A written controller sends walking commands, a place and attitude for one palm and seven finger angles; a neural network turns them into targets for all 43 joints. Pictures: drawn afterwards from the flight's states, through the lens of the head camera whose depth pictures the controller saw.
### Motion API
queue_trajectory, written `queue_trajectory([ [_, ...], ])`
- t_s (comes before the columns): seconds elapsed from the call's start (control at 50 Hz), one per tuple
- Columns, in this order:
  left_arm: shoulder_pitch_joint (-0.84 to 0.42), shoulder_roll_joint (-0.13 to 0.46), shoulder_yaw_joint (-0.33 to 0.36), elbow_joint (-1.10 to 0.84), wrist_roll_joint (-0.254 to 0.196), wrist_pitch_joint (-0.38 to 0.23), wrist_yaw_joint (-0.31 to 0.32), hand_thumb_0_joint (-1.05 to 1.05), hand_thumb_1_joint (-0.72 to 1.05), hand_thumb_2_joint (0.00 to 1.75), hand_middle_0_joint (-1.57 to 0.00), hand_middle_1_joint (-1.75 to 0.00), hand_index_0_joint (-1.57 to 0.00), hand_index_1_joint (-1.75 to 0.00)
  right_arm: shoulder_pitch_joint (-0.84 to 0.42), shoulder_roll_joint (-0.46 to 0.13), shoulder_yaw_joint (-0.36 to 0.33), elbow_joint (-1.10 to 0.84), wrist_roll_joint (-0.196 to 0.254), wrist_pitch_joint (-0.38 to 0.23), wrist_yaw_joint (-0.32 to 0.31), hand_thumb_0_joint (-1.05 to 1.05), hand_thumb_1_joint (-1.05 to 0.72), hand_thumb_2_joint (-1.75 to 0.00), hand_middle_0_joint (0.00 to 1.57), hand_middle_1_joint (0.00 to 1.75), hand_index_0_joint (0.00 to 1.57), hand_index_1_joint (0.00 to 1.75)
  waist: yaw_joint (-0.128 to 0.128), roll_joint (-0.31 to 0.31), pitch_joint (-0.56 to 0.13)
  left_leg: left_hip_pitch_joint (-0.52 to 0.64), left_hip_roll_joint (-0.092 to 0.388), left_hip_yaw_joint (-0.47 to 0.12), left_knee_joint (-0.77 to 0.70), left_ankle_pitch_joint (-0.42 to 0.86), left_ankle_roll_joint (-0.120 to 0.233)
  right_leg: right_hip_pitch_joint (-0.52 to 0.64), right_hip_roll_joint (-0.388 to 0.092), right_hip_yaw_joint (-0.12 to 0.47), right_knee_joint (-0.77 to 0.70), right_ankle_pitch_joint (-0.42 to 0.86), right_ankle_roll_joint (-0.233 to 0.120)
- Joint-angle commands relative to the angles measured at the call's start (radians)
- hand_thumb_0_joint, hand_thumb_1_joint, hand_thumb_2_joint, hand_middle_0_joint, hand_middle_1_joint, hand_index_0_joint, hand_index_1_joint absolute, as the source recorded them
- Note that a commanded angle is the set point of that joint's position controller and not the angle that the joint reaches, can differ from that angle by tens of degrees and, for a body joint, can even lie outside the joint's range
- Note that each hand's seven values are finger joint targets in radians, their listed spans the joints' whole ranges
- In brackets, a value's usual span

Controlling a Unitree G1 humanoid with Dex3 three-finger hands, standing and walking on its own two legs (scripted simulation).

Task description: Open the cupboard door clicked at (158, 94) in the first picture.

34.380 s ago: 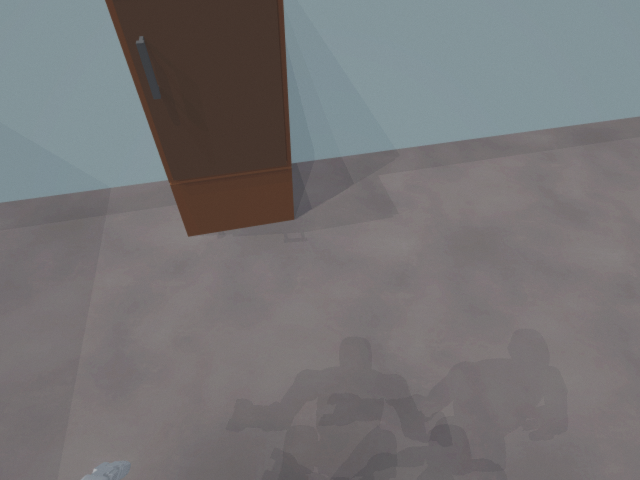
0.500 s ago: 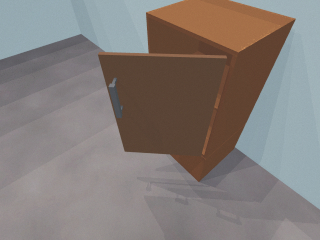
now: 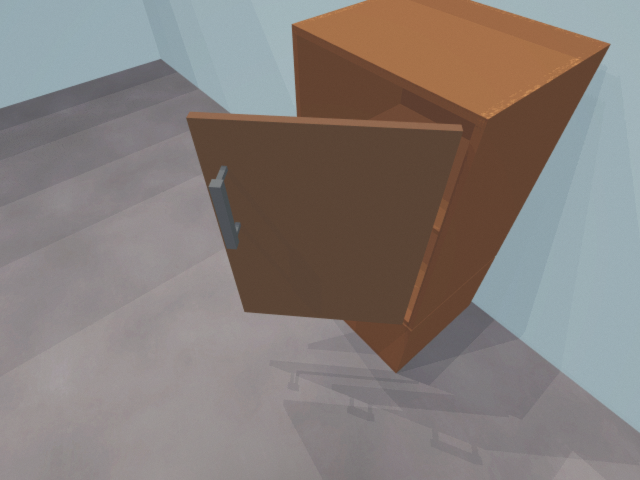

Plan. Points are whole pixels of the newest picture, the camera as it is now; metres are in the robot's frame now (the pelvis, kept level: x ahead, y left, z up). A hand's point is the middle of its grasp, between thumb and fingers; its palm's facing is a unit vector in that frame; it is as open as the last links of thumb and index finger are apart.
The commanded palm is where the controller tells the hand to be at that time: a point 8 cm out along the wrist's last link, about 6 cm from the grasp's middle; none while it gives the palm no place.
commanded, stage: come to a stop and stand still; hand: left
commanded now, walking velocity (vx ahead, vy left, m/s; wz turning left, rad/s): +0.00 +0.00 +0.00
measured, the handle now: (227, 209) +0.56 +0.21 -0.02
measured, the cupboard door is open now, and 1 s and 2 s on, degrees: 45 45 45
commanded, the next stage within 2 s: look again from close up in 0.38 s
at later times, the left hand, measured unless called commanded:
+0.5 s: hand out of the picture +0.03 +0.17 -0.17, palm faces +0.02 -0.98 -0.20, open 7.3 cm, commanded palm none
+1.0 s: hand out of the picture +0.01 +0.16 -0.17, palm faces +0.03 -0.98 -0.19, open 7.3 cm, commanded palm none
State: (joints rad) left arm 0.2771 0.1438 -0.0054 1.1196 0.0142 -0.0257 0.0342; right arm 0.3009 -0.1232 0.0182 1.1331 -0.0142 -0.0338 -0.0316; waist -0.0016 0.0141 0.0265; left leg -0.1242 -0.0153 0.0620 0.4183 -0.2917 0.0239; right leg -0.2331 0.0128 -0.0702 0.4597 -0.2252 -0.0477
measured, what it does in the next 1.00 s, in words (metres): stands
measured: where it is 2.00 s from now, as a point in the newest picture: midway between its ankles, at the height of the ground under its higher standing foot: outside the picture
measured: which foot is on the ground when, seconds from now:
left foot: down 0.00-1.00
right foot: down 0.00-1.00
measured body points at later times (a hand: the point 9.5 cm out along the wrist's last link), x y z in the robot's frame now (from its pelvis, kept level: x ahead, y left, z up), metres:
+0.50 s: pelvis +0.02 -0.01 +0.00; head +0.04 -0.01 +0.45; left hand +0.03 +0.22 -0.16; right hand +0.02 -0.22 -0.16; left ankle -0.04 +0.10 -0.74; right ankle +0.01 -0.09 -0.74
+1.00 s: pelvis +0.01 -0.01 +0.00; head +0.03 -0.01 +0.45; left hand +0.01 +0.21 -0.16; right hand +0.00 -0.22 -0.16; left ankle -0.04 +0.10 -0.74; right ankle +0.01 -0.09 -0.74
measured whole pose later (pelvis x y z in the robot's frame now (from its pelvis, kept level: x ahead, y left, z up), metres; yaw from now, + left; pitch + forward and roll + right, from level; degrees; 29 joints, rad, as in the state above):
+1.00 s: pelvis +0.01 -0.01 +0.00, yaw +0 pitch -1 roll +0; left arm 0.28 0.15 0.00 1.12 0.01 -0.02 0.03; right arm 0.29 -0.12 0.01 1.16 -0.01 -0.03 -0.04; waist 0.00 0.00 0.04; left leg -0.08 0.00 0.06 0.39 -0.30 0.01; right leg -0.19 0.03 -0.08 0.43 -0.24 -0.06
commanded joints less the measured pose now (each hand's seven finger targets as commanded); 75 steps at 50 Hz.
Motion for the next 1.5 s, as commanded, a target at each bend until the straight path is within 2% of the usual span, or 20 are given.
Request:
queue_trajectory([
  [0.0,0.066,0.082,0.01,-0.033,-0.004,-0.015,0.006,0.0,0.9,0.9,-0.2,-0.3,-0.2,-0.3,0.088,-0.081,-0.016,-0.013,0.003,-0.008,-0.008,0.0,-0.9,-0.9,0.2,0.3,0.2,0.3,0.002,-0.025,0.025,-0.071,0.121,-0.094,-0.078,0.206,0.013,0.082,-0.134,0.134,-0.055,0.263,-0.012],
  [0.24,0.057,0.106,0.016,-0.038,-0.005,-0.016,0.007,0.0,0.9,0.9,-0.2,-0.3,-0.2,-0.3,0.061,-0.102,-0.02,-0.011,0.002,-0.007,-0.013,0.0,-0.9,-0.9,0.2,0.3,0.2,0.3,0.003,-0.011,-0.005,-0.029,0.121,-0.087,-0.068,0.259,0.006,0.119,-0.145,0.135,-0.048,0.363,-0.018],
  [1.02,0.072,0.092,0.016,-0.032,-0.005,-0.01,0.006,0.0,0.9,0.9,-0.2,-0.3,-0.2,-0.3,0.085,-0.08,-0.021,0.013,0.001,-0.002,-0.013,0.0,-0.9,-0.9,0.2,0.3,0.2,0.3,0.007,-0.018,0.046,-0.055,0.116,-0.088,-0.093,0.151,0.005,0.097,-0.138,0.144,-0.098,0.205,-0.019],
  [1.04,0.175,0.126,0.023,0.019,0.004,-0.027,0.047,0.0,0.9,0.9,-0.2,-0.3,-0.2,-0.3,-0.049,-0.119,-0.03,-0.062,0.015,-0.009,-0.004,0.0,-0.9,-0.9,0.2,0.3,0.2,0.3,0.056,-0.057,0.042,-0.129,0.112,-0.016,0.147,0.168,-0.023,0.108,-0.196,0.19,-0.046,0.784,0.052],
  [1.06,-0.585,0.326,0.084,-1.476,-0.221,-0.248,0.019,0.0,0.88,0.89,-0.2,-0.32,-0.2,-0.32,-0.026,-0.323,-0.039,-0.427,0.056,-0.166,-0.047,0.0,-0.9,-0.9,0.2,0.3,0.2,0.3,-0.081,0.158,-0.45,0.077,0.01,-0.066,-0.011,0.297,0.007,0.218,-0.113,0.154,0.018,0.507,0.016],
  [1.08,-0.214,0.255,0.096,-1.233,-0.136,-0.181,0.061,0.0,0.85,0.88,-0.2,-0.33,-0.2,-0.33,-0.134,-0.223,-0.015,-0.383,0.043,-0.24,-0.076,0.0,-0.9,-0.9,0.2,0.3,0.2,0.3,0.003,0.309,-0.41,0.096,0.027,-0.032,-0.015,0.459,0.015,0.193,-0.049,0.124,0.027,0.316,-0.016],
  [1.1,-0.174,0.198,0.074,-1.126,-0.151,-0.13,0.104,0.0,0.83,0.87,-0.21,-0.34,-0.21,-0.34,-0.104,-0.242,-0.037,-0.333,0.046,-0.261,-0.072,0.0,-0.9,-0.9,0.2,0.3,0.2,0.3,-0.015,0.295,-0.321,0.032,0.041,-0.055,0.003,0.404,-0.018,0.114,-0.051,0.086,0.028,0.164,-0.009],
  [1.12,0.085,-0.018,-0.038,-0.906,-0.157,-0.042,0.095,0.0,0.81,0.86,-0.21,-0.36,-0.21,-0.36,-0.076,-0.181,-0.04,-0.319,0.067,-0.26,-0.061,0.0,-0.9,-0.9,0.2,0.3,0.2,0.3,-0.028,0.117,-0.156,-0.05,0.064,-0.079,0.002,0.347,-0.013,0.021,-0.045,0.055,0.015,0.121,0.007],
  [1.14,-0.041,-0.034,-0.077,-1.08,-0.202,-0.073,0.065,0.0,0.78,0.85,-0.21,-0.37,-0.21,-0.37,-0.104,-0.232,-0.034,-0.395,0.075,-0.273,-0.057,0.0,-0.9,-0.9,0.2,0.3,0.2,0.3,-0.036,0.022,-0.061,-0.1,0.058,-0.107,0.018,0.26,0.0,-0.029,-0.052,0.035,0.016,0.11,0.022],
  [1.16,-0.065,0.04,-0.012,-1.108,-0.207,-0.125,0.048,0.0,0.76,0.84,-0.21,-0.39,-0.21,-0.39,-0.109,-0.263,-0.05,-0.417,0.067,-0.291,-0.059,0.0,-0.9,-0.9,0.2,0.3,0.2,0.3,-0.054,-0.091,-0.066,-0.119,0.049,-0.108,0.055,0.193,0.007,-0.082,-0.048,0.029,0.01,0.058,0.031],
  [1.2,-0.026,0.038,0.018,-0.976,-0.196,-0.221,0.002,0.0,0.71,0.82,-0.21,-0.42,-0.21,-0.42,-0.097,-0.274,-0.065,-0.472,0.043,-0.307,-0.051,0.0,-0.9,-0.9,0.2,0.3,0.2,0.3,-0.061,-0.237,0.005,-0.251,0.018,-0.098,0.145,0.058,0.013,-0.227,-0.053,0.026,0.034,-0.11,0.042],
  [1.24,0.128,-0.003,0.05,-0.841,-0.218,-0.332,-0.078,0.0,0.67,0.8,-0.22,-0.45,-0.22,-0.45,-0.119,-0.266,-0.078,-0.533,0.029,-0.312,-0.031,0.0,-0.9,-0.9,0.2,0.3,0.2,0.3,-0.009,-0.371,0.0,-0.413,0.001,-0.088,0.23,-0.039,-0.003,-0.295,-0.052,0.037,0.102,-0.235,0.046],
  [1.26,0.229,0.007,0.087,-0.834,-0.237,-0.4,-0.132,0.0,0.64,0.79,-0.22,-0.47,-0.22,-0.47,-0.133,-0.263,-0.087,-0.571,0.028,-0.315,-0.016,0.0,-0.9,-0.9,0.2,0.3,0.2,0.3,0.03,-0.375,-0.04,-0.478,-0.009,-0.074,0.267,-0.051,-0.013,-0.281,-0.052,0.051,0.145,-0.242,0.04],
  [1.28,0.297,0.009,0.103,-0.858,-0.258,-0.463,-0.191,0.0,0.62,0.78,-0.22,-0.48,-0.22,-0.48,-0.155,-0.265,-0.092,-0.609,0.024,-0.314,0.001,0.0,-0.9,-0.9,0.2,0.3,0.2,0.3,0.05,-0.335,-0.087,-0.511,-0.021,-0.06,0.305,-0.04,-0.02,-0.252,-0.052,0.063,0.191,-0.185,0.034],
  [1.3,0.365,0.069,0.178,-0.826,-0.266,-0.514,-0.255,0.0,0.6,0.77,-0.22,-0.5,-0.22,-0.5,-0.15,-0.273,-0.106,-0.636,0.026,-0.304,0.027,0.0,-0.9,-0.9,0.2,0.3,0.2,0.3,0.086,-0.192,-0.147,-0.506,-0.034,-0.045,0.339,0.012,-0.036,-0.204,-0.059,0.074,0.251,-0.081,0.012],
  [1.34,0.314,0.138,0.216,-0.865,-0.264,-0.612,-0.373,0.0,0.55,0.75,-0.22,-0.53,-0.22,-0.53,-0.187,-0.28,-0.109,-0.689,0.025,-0.287,0.051,0.0,-0.9,-0.9,0.2,0.3,0.2,0.3,0.066,-0.061,-0.215,-0.558,-0.043,-0.028,0.428,0.048,-0.045,-0.214,-0.075,0.099,0.345,0.072,0.001],
  [1.36,0.319,0.167,0.254,-0.861,-0.251,-0.621,-0.391,0.0,0.53,0.74,-0.23,-0.54,-0.23,-0.54,-0.193,-0.271,-0.111,-0.709,0.031,-0.272,0.054,0.0,-0.9,-0.9,0.2,0.3,0.2,0.3,0.083,-0.043,-0.243,-0.606,-0.045,-0.017,0.453,0.048,-0.036,-0.228,-0.075,0.106,0.375,0.078,0.001],
  [1.4,0.246,0.207,0.28,-0.952,-0.258,-0.594,-0.391,0.0,0.48,0.72,-0.23,-0.57,-0.23,-0.57,-0.206,-0.265,-0.111,-0.755,0.037,-0.237,0.049,0.0,-0.9,-0.9,0.2,0.3,0.2,0.3,0.087,-0.045,-0.257,-0.681,-0.044,-0.014,0.489,0.0,-0.023,-0.273,-0.072,0.14,0.395,-0.008,0.008],
  [1.42,0.166,0.174,0.24,-1.044,-0.276,-0.584,-0.386,0.0,0.46,0.71,-0.23,-0.58,-0.23,-0.58,-0.223,-0.263,-0.104,-0.796,0.04,-0.228,0.044,0.0,-0.9,-0.9,0.2,0.3,0.2,0.3,0.07,-0.041,-0.266,-0.688,-0.044,-0.011,0.495,-0.031,-0.015,-0.307,-0.065,0.144,0.395,-0.079,0.012],
  [1.48,-0.031,0.204,0.259,-1.278,-0.297,-0.615,-0.324,0.0,0.39,0.68,-0.24,-0.63,-0.24,-0.63,-0.177,-0.243,-0.099,-0.816,0.037,-0.232,0.027,0.0,-0.9,-0.9,0.2,0.3,0.2,0.3,0.03,0.105,-0.33,-0.653,-0.019,-0.041,0.536,-0.043,-0.004,-0.38,-0.05,0.144,0.425,-0.149,0.007],
])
